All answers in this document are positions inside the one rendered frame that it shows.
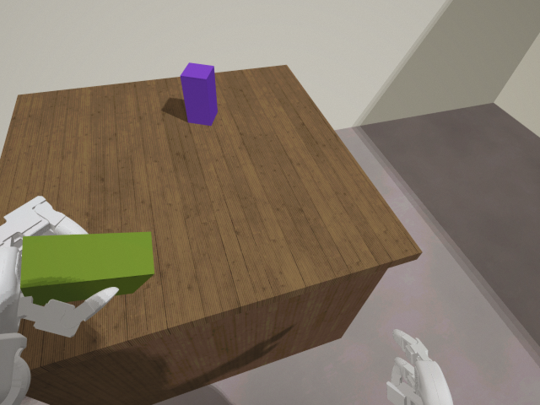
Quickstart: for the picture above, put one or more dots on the robot right hand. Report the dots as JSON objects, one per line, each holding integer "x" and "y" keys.
{"x": 426, "y": 382}

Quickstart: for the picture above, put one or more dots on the left robot forearm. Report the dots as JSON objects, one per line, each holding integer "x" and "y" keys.
{"x": 14, "y": 371}

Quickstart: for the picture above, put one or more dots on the robot left hand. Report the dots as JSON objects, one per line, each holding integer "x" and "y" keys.
{"x": 36, "y": 218}

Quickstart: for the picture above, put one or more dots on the table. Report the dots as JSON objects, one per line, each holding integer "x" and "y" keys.
{"x": 268, "y": 237}

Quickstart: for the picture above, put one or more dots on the sponge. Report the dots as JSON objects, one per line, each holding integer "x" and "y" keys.
{"x": 74, "y": 267}

